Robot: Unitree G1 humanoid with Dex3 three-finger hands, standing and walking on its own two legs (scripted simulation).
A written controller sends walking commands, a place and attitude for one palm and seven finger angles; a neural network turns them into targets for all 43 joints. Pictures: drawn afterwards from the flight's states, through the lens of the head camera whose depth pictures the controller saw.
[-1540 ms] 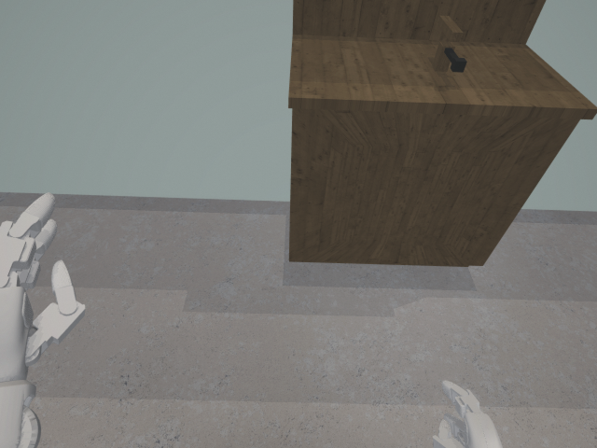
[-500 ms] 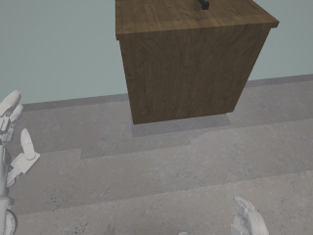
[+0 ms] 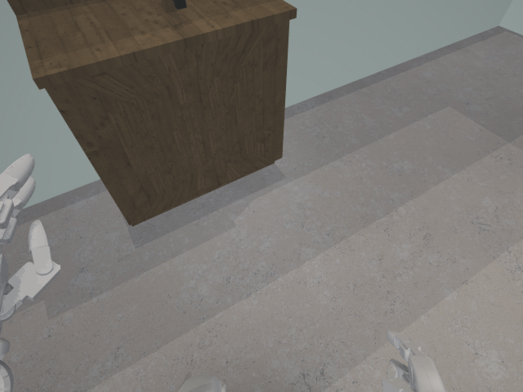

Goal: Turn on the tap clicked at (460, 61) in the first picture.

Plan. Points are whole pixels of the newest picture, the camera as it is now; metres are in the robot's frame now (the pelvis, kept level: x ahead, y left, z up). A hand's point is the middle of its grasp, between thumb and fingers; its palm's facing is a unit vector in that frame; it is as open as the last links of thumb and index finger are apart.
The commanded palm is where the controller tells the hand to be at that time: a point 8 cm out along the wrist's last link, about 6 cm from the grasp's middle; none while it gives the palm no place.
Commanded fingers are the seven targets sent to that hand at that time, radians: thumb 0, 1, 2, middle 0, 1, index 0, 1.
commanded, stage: walk to a spot facing it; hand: left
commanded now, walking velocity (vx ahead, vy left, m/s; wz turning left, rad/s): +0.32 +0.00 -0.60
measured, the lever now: (179, 2) +1.11 +0.29 +0.11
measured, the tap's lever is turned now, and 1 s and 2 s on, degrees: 0 0 0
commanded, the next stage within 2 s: turn to face it in 1.50 s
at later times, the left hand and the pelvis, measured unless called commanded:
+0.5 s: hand (193, 195) +0.31 +0.10 +0.18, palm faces +0.16 -0.84 -0.52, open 7.4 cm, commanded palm +0.26 +0.16 +0.19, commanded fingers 0.00 0.90 0.90 -0.20 -0.30 -0.20 -0.30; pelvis +0.03 -0.07 -0.02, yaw -16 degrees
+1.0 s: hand (259, 116) +0.46 +0.02 +0.18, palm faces +0.15 -0.92 -0.35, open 7.4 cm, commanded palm +0.42 +0.08 +0.19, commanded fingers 0.00 0.90 0.90 -0.20 -0.30 -0.20 -0.30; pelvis +0.18 -0.13 -0.01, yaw -18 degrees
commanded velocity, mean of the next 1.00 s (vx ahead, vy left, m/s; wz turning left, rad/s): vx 0.36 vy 0.00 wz -0.14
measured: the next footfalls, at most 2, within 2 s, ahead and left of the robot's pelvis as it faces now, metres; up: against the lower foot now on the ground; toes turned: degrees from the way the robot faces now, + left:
left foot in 0.18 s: +0.07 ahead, +0.15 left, +0.00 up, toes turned +0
right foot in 0.48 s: +0.08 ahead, -0.17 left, +0.00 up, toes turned -25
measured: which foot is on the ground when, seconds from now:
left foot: up 0.00-0.16, down 0.18-0.48, up 0.50-0.92, down 0.94-1.00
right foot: down 0.00-0.18, up 0.20-0.46, down 0.48-0.94, up 0.96-1.00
